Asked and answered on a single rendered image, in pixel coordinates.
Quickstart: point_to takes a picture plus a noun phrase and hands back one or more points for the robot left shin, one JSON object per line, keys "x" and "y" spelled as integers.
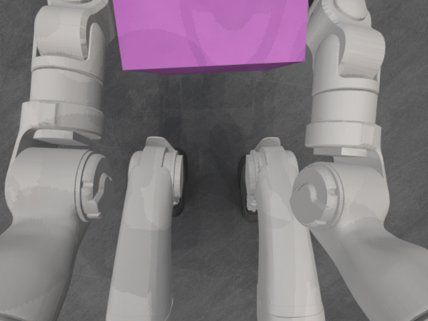
{"x": 151, "y": 141}

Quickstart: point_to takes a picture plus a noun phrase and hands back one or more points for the carton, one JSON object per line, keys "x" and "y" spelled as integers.
{"x": 209, "y": 36}

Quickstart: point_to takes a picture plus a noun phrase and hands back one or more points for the robot right forearm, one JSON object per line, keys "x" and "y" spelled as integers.
{"x": 347, "y": 55}

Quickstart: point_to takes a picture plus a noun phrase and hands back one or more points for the right robot upper arm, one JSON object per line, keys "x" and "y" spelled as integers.
{"x": 345, "y": 206}

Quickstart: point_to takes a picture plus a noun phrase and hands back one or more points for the robot left forearm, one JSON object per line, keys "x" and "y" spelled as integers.
{"x": 68, "y": 65}

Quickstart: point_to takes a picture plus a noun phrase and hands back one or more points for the left robot foot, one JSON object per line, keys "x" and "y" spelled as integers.
{"x": 178, "y": 209}

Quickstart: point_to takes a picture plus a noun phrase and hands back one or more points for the left robot upper arm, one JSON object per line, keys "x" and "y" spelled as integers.
{"x": 53, "y": 195}

